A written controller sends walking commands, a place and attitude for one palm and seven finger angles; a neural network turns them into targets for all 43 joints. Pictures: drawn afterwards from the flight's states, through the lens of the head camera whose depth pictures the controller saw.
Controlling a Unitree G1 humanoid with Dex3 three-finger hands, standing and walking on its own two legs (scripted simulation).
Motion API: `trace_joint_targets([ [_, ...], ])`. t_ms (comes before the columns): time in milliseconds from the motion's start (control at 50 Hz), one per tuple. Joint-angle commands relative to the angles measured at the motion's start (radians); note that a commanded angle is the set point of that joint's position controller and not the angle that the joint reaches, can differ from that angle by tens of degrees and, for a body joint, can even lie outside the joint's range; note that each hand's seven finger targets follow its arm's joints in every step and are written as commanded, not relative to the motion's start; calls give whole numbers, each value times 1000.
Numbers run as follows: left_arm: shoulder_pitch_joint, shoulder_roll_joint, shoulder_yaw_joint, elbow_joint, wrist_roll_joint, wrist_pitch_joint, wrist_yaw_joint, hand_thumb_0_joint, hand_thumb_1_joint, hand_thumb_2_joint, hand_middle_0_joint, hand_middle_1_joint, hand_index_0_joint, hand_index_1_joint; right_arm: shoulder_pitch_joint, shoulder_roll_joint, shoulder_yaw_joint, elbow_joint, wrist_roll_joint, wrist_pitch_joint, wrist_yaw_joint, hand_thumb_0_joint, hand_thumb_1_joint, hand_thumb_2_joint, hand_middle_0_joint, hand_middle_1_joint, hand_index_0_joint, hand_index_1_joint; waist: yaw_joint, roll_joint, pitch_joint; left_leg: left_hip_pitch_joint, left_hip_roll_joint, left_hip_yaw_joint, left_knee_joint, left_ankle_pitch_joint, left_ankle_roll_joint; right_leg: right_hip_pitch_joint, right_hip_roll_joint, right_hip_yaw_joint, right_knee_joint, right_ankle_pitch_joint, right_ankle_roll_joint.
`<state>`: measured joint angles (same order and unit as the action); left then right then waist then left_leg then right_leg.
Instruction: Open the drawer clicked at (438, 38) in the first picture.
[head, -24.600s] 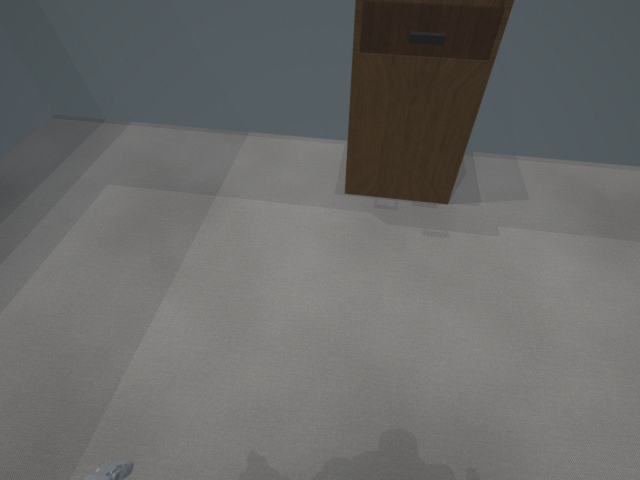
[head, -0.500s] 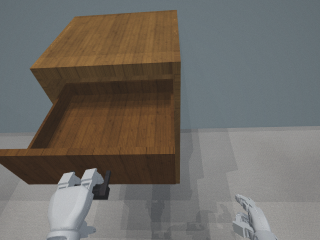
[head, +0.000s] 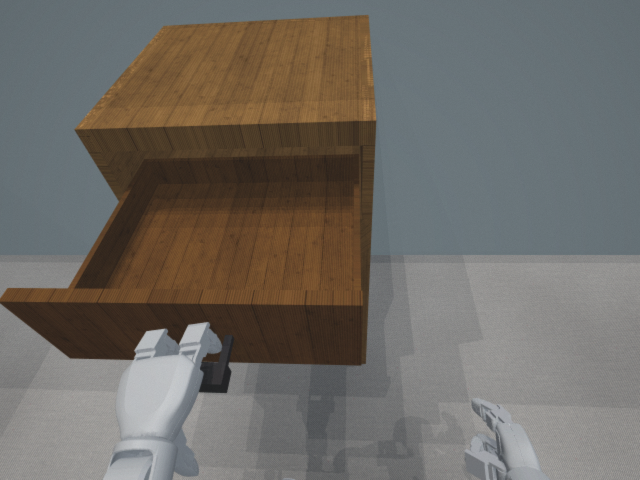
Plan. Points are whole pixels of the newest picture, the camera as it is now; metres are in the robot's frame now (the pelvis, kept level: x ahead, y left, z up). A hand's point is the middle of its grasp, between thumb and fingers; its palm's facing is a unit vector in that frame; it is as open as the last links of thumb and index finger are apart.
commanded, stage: lift the hand off the handle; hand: left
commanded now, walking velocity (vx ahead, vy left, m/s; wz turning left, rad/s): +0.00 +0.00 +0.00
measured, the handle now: (187, 359) +0.25 +0.21 +0.02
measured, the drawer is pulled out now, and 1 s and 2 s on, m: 0.30 0.30 0.30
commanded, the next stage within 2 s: draw the hand back to the body in 1.22 s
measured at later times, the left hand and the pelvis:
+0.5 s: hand (170, 377) +0.21 +0.20 +0.06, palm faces +0.04 -0.17 -0.98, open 13.4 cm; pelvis +0.01 +0.01 +0.02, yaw -1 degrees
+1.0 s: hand (140, 318) +0.24 +0.20 +0.15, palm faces +0.16 -0.18 -0.97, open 13.8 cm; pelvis +0.02 +0.01 +0.03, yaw -1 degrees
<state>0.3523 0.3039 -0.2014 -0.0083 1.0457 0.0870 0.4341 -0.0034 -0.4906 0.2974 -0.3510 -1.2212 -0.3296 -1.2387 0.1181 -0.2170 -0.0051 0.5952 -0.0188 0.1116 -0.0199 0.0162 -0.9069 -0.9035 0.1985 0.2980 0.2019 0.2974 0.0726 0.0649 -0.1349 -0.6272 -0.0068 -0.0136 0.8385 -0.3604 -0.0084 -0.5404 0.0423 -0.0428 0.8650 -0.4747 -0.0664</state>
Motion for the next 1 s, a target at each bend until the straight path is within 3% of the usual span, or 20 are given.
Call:
trace_joint_targets([
  [0, -172, 167, 141, -253, -7, 17, 28, 0, -500, 300, -300, -1200, -300, -1200, -158, -84, -30, -179, 2, -48, -9, 0, -900, -900, 200, 300, 200, 300, -14, -61, -163, 212, -34, 22, -86, 130, 47, 30, -25, 89, -216, 293, 37],
  [20, -195, 140, 111, -274, -14, 12, 25, 0, -500, 300, -300, -1200, -300, -1200, -156, -84, -31, -180, 3, -51, -9, 0, -900, -900, 200, 300, 200, 300, -26, -57, -149, 223, -33, 19, -92, 132, 50, 21, -23, 81, -219, 287, 36],
  [200, -108, 162, 136, -384, -41, 0, -8, 0, -500, 300, -300, -1200, -300, -1200, -165, -85, -29, -200, 3, -66, 9, 0, -900, -900, 200, 300, 200, 300, -2, -50, -142, 288, -24, 18, -135, 177, 47, 57, -21, 66, -248, 290, 30],
  [280, -147, 132, 87, -419, -45, 18, -37, 0, -500, 300, -300, -1200, -300, -1200, -174, -85, -28, -206, 9, -67, 18, 0, -900, -900, 200, 300, 200, 300, -12, -34, -112, 326, -17, 12, -159, 179, 49, 46, -17, 51, -269, 251, 26],
  [320, -153, 147, 96, -441, -43, 22, -52, 0, -500, 300, -300, -1200, -300, -1200, -178, -85, -29, -204, 10, -66, 16, 0, -900, -900, 200, 300, 200, 300, -5, -56, -115, 339, -17, 13, -168, 185, 50, 61, -18, 53, -278, 258, 28],
  [380, -164, 160, 95, -496, -48, 24, -74, 0, -500, 300, -300, -1200, -300, -1200, -190, -83, -23, -214, 12, -67, 19, 0, -900, -900, 200, 300, 200, 300, 2, -26, -124, 371, -14, 14, -182, 203, 51, 80, -20, 53, -291, 263, 24],
  [460, -154, 180, 117, -527, -49, 20, -97, 0, -500, 300, -300, -1200, -300, -1200, -190, -80, -21, -208, 9, -71, 20, 0, -900, -900, 200, 300, 200, 300, 12, -47, -120, 399, -16, 18, -189, 239, 52, 105, -23, 58, -307, 314, 28],
  [520, -177, 181, 114, -554, -64, 22, -123, 0, -500, 300, -300, -1200, -300, -1200, -199, -78, -17, -207, 14, -70, 23, 0, -900, -900, 200, 300, 200, 300, 5, -47, -86, 414, -10, 18, -205, 243, 51, 109, -24, 55, -328, 315, 29],
  [580, -152, 214, 156, -588, -71, 25, -140, 0, -500, 300, -300, -1200, -300, -1200, -215, -80, -11, -213, 16, -71, 24, 0, -900, -900, 200, 300, 200, 300, 20, -40, -113, 437, -9, 16, -213, 281, 51, 150, -24, 62, -336, 374, 26],
  [600, -137, 191, 129, -604, -74, 24, -149, 0, -500, 300, -300, -1200, -300, -1200, -201, -76, -7, -218, 16, -72, 27, 0, -900, -900, 200, 300, 200, 300, 20, -29, -114, 437, -10, 20, -217, 287, 52, 154, -29, 50, -332, 375, 29],
  [680, -128, 227, 174, -629, -92, 29, -172, 0, -500, 300, -300, -1200, -300, -1200, -233, -79, -3, -220, 24, -68, 30, 0, -900, -900, 200, 300, 200, 300, 21, -36, -98, 451, -6, 17, -230, 299, 49, 178, -29, 64, -358, 402, 29],
  [720, -161, 218, 155, -634, -92, 31, -188, 0, -500, 300, -300, -1200, -300, -1200, -226, -77, -3, -210, 25, -63, 31, 0, -900, -900, 200, 300, 200, 300, 15, -41, -69, 452, -2, 18, -245, 292, 47, 171, -32, 49, -367, 376, 32],
  [740, -159, 212, 147, -629, -93, 35, -196, 0, -500, 300, -300, -1200, -300, -1200, -216, -80, -6, -210, 22, -61, 30, 0, -900, -900, 200, 300, 200, 300, 18, -38, -80, 461, -3, 21, -248, 299, 49, 179, -29, 47, -371, 377, 34],
  [780, -161, 269, 199, -659, -105, 44, -204, 0, -500, 300, -300, -1200, -300, -1200, -247, -81, 4, -221, 33, -65, 29, 0, -900, -900, 200, 300, 200, 300, 24, -12, -86, 467, -1, 17, -257, 298, 46, 207, -35, 60, -378, 391, 31],
  [800, -161, 250, 178, -651, -95, 48, -212, 0, -500, 300, -300, -1200, -300, -1200, -221, -78, 4, -212, 28, -60, 30, 0, -900, -900, 200, 300, 200, 300, 27, -21, -107, 466, -4, 20, -259, 306, 48, 215, -36, 51, -377, 385, 33],
  [840, -115, 218, 152, -616, -110, 68, -239, 0, -500, 300, -300, -1200, -300, -1200, -231, -82, -1, -213, 33, -50, 36, 0, -900, -900, 200, 300, 200, 300, 24, -59, -63, 459, -3, 22, -269, 327, 50, 226, -34, 47, -388, 431, 39],
  [880, -121, 263, 202, -614, -130, 99, -265, 0, -500, 300, -300, -1200, -300, -1200, -271, -89, 7, -217, 51, -43, 43, 0, -900, -900, 200, 300, 200, 300, 25, -59, -58, 456, 6, 20, -293, 321, 43, 258, -37, 57, -393, 437, 39],
  [900, -100, 225, 153, -621, -124, 112, -286, 0, -500, 300, -300, -1200, -300, -1200, -250, -85, 9, -220, 47, -35, 47, 0, -900, -900, 200, 300, 200, 300, 31, -49, -82, 453, -1, 25, -296, 340, 48, 280, -40, 48, -391, 452, 43],
  [940, -85, 224, 139, -645, -139, 127, -321, 0, -500, 300, -300, -1200, -300, -1200, -262, -90, 7, -227, 51, -22, 55, 0, -900, -900, 200, 300, 200, 300, 26, -59, -52, 457, 3, 27, -311, 354, 49, 286, -37, 43, -398, 467, 47],
  [980, -108, 270, 188, -700, -155, 138, -339, 0, -500, 300, -300, -1200, -300, -1200, -304, -89, 17, -244, 63, -23, 59, 0, -900, -900, 200, 300, 200, 300, 28, -48, -53, 462, 12, 25, -316, 350, 45, 301, -39, 53, -401, 470, 43],
])
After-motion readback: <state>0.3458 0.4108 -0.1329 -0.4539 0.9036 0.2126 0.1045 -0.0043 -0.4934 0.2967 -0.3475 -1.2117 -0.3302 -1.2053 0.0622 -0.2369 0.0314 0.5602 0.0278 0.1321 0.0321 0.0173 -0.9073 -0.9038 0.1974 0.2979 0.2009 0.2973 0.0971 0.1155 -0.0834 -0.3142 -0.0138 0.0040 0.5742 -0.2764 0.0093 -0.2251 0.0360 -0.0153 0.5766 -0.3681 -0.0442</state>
